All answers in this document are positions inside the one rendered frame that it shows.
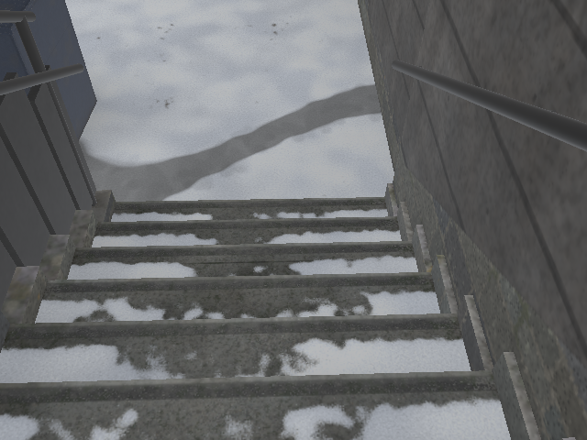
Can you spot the stairs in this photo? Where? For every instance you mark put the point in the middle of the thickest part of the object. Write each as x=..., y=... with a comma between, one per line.
x=260, y=319

